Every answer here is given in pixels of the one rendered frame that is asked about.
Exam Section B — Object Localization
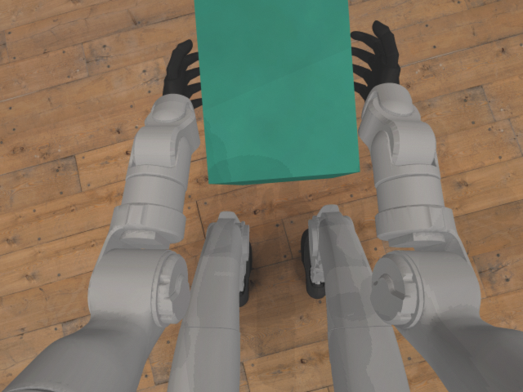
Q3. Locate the robot left hand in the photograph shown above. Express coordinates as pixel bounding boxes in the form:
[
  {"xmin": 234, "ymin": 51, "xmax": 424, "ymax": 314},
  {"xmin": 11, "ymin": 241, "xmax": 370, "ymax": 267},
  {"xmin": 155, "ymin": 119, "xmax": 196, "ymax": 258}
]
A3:
[{"xmin": 163, "ymin": 39, "xmax": 203, "ymax": 109}]

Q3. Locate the robot left forearm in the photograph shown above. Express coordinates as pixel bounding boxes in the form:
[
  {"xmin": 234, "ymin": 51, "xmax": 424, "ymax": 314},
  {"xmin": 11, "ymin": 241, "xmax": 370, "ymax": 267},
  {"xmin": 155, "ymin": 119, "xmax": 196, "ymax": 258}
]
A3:
[{"xmin": 87, "ymin": 94, "xmax": 200, "ymax": 313}]

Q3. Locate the right robot shin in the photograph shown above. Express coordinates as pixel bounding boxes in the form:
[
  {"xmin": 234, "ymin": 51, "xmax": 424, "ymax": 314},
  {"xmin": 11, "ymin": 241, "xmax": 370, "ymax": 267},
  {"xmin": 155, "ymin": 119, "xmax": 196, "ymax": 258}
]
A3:
[{"xmin": 310, "ymin": 204, "xmax": 355, "ymax": 283}]

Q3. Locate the left robot upper arm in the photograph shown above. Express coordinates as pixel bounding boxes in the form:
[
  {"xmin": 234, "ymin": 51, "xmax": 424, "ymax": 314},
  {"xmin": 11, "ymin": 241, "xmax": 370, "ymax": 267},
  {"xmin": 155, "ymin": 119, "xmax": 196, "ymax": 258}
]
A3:
[{"xmin": 2, "ymin": 248, "xmax": 190, "ymax": 392}]

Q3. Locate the left robot thigh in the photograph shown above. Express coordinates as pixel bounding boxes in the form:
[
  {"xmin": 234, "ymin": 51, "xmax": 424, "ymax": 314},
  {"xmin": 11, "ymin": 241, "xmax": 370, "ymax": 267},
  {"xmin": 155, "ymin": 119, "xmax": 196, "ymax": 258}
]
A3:
[{"xmin": 167, "ymin": 218, "xmax": 249, "ymax": 392}]

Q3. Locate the robot right forearm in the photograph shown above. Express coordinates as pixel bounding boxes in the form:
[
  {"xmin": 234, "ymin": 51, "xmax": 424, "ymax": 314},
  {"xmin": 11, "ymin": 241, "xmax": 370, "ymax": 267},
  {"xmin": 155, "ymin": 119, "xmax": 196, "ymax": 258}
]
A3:
[{"xmin": 358, "ymin": 82, "xmax": 481, "ymax": 291}]

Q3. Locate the robot right hand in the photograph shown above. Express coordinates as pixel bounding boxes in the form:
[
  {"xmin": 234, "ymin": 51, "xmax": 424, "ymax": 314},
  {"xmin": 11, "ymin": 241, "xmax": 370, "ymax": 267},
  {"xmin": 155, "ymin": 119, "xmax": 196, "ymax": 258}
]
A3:
[{"xmin": 351, "ymin": 20, "xmax": 400, "ymax": 102}]

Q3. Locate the right robot upper arm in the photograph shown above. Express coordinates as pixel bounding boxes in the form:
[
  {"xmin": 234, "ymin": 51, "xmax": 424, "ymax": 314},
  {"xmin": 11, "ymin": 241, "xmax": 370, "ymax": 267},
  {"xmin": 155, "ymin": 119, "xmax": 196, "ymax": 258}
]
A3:
[{"xmin": 370, "ymin": 250, "xmax": 523, "ymax": 392}]

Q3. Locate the carton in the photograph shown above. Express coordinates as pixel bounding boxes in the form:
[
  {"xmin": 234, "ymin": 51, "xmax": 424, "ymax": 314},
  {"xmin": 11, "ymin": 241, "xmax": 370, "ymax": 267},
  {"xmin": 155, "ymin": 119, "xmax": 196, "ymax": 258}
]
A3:
[{"xmin": 194, "ymin": 0, "xmax": 360, "ymax": 185}]

